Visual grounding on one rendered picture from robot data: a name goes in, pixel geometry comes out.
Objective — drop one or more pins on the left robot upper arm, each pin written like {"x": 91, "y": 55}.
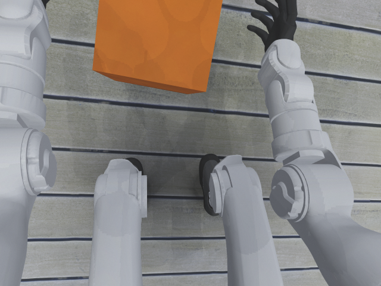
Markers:
{"x": 27, "y": 167}

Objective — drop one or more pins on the robot right hand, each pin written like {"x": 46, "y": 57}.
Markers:
{"x": 283, "y": 26}

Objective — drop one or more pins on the carton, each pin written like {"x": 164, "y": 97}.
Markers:
{"x": 163, "y": 44}

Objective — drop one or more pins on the left robot forearm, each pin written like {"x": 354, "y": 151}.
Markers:
{"x": 24, "y": 39}

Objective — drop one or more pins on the right robot foot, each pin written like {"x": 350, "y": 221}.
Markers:
{"x": 206, "y": 166}

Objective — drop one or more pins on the right robot forearm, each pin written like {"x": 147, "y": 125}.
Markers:
{"x": 292, "y": 110}

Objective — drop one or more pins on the robot right shin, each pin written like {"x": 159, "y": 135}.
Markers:
{"x": 236, "y": 159}

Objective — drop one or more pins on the right robot upper arm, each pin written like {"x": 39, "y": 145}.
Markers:
{"x": 317, "y": 200}

